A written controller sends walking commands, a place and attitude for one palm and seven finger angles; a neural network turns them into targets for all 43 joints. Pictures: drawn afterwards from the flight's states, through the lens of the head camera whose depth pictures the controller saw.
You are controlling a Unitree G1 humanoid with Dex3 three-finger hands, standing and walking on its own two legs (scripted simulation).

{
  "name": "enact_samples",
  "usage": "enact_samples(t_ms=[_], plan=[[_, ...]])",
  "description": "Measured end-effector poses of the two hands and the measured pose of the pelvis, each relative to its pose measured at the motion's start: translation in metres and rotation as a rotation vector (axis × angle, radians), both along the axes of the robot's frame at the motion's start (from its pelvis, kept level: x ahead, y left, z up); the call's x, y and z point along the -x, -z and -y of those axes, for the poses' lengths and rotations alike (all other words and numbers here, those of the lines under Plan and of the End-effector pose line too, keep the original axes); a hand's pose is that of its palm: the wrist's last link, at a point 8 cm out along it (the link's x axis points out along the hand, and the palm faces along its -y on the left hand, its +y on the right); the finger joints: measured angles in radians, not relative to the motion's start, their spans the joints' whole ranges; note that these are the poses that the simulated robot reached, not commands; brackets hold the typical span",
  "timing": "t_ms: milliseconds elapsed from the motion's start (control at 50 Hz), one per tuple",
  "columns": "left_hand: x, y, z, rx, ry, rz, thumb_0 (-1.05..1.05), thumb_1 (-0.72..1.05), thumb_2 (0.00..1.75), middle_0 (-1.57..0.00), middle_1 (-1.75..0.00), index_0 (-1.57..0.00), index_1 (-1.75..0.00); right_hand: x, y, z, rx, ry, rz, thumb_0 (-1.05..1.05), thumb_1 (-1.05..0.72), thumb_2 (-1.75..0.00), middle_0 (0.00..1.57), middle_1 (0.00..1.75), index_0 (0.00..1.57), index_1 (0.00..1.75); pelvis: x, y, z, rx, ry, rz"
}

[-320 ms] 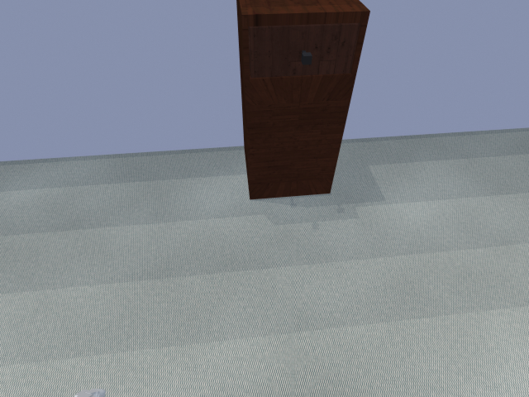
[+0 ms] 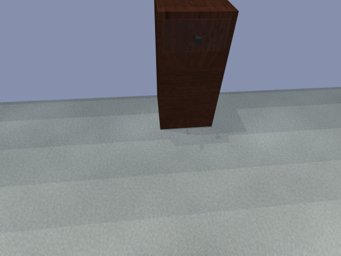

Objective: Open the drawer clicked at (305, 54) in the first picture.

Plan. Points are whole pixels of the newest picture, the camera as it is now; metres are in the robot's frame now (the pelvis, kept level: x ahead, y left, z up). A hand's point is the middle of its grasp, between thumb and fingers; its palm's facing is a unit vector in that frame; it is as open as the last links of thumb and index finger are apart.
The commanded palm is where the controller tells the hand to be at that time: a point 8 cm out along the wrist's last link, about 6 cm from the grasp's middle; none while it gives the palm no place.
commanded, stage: stand and wait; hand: left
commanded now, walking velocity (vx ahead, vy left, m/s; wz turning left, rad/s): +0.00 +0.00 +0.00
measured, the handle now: (197, 39) +1.21 -0.07 -0.01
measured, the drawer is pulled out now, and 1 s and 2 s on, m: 0.00 0.00 0.00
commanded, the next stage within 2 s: look at it before walking up in 0.50 s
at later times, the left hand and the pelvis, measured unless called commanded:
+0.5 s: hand out of the picture +0.05 +0.25 -0.16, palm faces -0.01 -0.94 -0.33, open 7.4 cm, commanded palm none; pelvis -0.01 +0.00 +0.00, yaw +0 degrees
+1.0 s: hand out of the picture +0.06 +0.24 -0.15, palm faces -0.02 -0.95 -0.33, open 7.4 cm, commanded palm none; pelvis -0.01 +0.00 +0.00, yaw +0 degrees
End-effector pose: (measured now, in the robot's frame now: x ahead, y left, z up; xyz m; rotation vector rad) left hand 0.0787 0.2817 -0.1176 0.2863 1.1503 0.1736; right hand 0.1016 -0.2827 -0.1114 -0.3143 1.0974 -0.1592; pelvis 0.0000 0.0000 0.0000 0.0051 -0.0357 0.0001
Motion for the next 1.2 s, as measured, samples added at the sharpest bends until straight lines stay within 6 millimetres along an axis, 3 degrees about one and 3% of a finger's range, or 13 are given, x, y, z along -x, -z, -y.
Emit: enact_samples(t_ms=[200,400,1200], plan=[[0.03,0.004,-0.007,-0.011,-0.026,-0.078,0.0,0.9,0.9,-0.2,-0.3,-0.2,-0.3,0.036,0.005,0.007,0.011,0.036,-0.096,0.01,-0.9,-0.9,0.2,0.3,0.2,0.3,0.005,-0.002,0.0,0.002,-0.001,0.003],[0.038,0.002,-0.012,-0.023,-0.031,-0.091,0.0,0.9,0.9,-0.2,-0.3,-0.2,-0.3,0.053,0.007,0.007,0.009,0.049,-0.131,0.01,-0.9,-0.9,0.2,0.3,0.2,0.3,0.01,-0.003,-0.001,0.002,-0.001,0.006],[0.023,-0.002,-0.007,-0.022,-0.02,-0.071,0.0,0.9,0.9,-0.2,-0.3,-0.2,-0.3,0.032,0.004,0.009,0.005,0.036,-0.098,0.01,-0.9,-0.9,0.2,0.3,0.2,0.3,0.003,-0.005,0.001,0.001,0.002,0.001]])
